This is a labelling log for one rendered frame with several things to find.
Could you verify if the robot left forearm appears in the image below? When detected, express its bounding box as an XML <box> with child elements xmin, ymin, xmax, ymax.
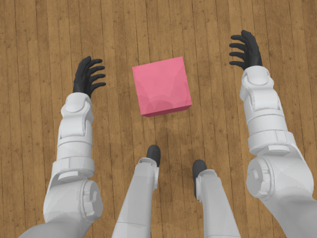
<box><xmin>43</xmin><ymin>92</ymin><xmax>95</xmax><ymax>222</ymax></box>

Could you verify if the right robot hand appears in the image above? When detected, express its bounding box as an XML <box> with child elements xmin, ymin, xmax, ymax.
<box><xmin>229</xmin><ymin>30</ymin><xmax>263</xmax><ymax>70</ymax></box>

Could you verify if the right robot thigh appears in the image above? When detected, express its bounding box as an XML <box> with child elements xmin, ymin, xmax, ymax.
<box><xmin>196</xmin><ymin>175</ymin><xmax>241</xmax><ymax>238</ymax></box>

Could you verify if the robot right forearm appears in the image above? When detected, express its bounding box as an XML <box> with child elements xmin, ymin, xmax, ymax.
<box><xmin>240</xmin><ymin>65</ymin><xmax>314</xmax><ymax>188</ymax></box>

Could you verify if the robot left upper arm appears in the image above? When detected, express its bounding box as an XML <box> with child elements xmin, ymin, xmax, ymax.
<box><xmin>18</xmin><ymin>179</ymin><xmax>103</xmax><ymax>238</ymax></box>

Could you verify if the robot left shin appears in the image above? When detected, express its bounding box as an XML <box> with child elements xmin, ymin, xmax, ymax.
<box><xmin>135</xmin><ymin>158</ymin><xmax>157</xmax><ymax>169</ymax></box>

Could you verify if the left robot hand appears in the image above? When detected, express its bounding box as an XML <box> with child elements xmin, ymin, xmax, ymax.
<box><xmin>73</xmin><ymin>56</ymin><xmax>106</xmax><ymax>99</ymax></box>

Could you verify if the carton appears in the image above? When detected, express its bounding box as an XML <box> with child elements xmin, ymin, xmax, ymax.
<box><xmin>132</xmin><ymin>57</ymin><xmax>192</xmax><ymax>118</ymax></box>

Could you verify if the robot right upper arm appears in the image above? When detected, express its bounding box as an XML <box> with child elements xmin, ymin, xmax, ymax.
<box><xmin>246</xmin><ymin>155</ymin><xmax>317</xmax><ymax>238</ymax></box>

